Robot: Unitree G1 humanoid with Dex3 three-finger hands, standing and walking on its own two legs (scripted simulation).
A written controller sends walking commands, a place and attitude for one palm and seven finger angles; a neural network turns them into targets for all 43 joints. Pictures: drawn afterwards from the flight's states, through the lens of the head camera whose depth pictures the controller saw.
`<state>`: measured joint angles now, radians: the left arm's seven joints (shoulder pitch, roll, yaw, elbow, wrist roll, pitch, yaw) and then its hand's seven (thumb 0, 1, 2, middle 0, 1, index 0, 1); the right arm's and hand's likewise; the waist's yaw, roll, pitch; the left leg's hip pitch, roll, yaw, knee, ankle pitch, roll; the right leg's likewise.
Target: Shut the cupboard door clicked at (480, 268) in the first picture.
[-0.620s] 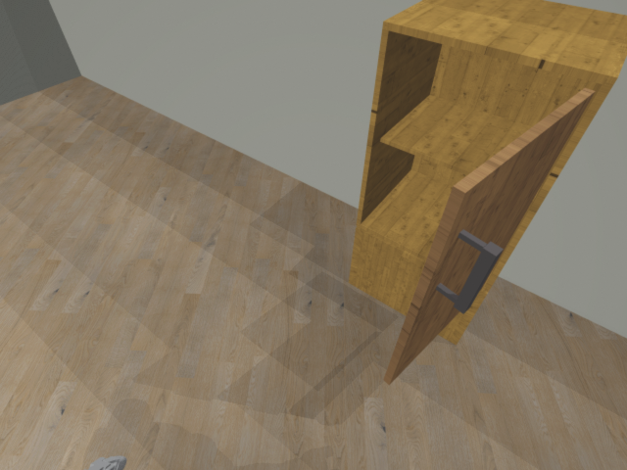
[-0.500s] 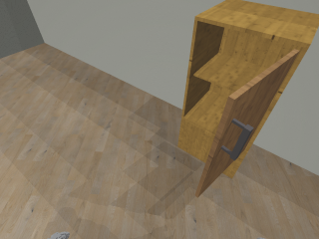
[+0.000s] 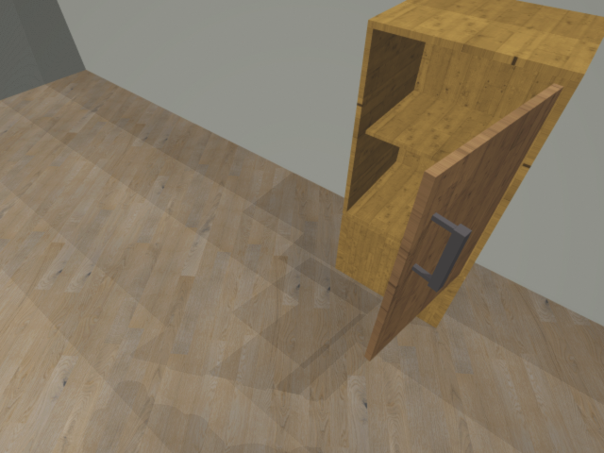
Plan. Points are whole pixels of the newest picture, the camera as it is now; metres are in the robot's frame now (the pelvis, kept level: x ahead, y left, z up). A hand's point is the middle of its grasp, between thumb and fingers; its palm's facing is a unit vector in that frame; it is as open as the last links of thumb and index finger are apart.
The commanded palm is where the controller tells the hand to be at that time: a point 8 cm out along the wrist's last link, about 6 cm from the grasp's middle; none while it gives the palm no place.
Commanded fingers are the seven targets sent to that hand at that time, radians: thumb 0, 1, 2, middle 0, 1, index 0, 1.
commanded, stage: stand and wait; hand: left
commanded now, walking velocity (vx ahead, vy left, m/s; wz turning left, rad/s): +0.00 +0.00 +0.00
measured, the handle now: (437, 253) +0.44 -0.20 +0.00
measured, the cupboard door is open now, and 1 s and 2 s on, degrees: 79 79 79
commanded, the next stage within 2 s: look at it before walking up in 0.20 s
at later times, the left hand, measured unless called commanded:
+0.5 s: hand out of the picture +0.08 +0.24 -0.16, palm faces -0.04 -0.94 -0.33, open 7.4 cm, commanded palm none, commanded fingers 0.00 0.90 0.90 -0.20 -0.30 -0.20 -0.30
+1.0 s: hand out of the picture +0.10 +0.25 -0.15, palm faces -0.04 -0.94 -0.34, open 7.4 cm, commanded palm none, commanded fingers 0.00 0.90 0.90 -0.20 -0.30 -0.20 -0.30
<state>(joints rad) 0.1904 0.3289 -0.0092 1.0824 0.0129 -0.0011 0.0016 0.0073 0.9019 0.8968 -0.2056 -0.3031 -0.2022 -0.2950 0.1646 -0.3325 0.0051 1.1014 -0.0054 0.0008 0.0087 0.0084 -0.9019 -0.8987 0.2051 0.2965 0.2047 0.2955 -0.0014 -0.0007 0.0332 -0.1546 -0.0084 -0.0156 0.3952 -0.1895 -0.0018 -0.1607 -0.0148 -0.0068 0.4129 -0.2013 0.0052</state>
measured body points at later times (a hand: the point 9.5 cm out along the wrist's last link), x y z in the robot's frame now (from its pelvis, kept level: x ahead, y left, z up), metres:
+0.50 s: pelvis +0.00 +0.00 +0.00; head +0.00 +0.00 +0.45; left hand +0.08 +0.29 -0.13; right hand +0.07 -0.30 -0.13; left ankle +0.02 +0.12 -0.74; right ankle +0.02 -0.12 -0.74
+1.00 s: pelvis +0.02 +0.00 +0.00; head +0.03 +0.00 +0.45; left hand +0.10 +0.29 -0.13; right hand +0.10 -0.30 -0.13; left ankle +0.02 +0.12 -0.74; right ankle +0.02 -0.12 -0.74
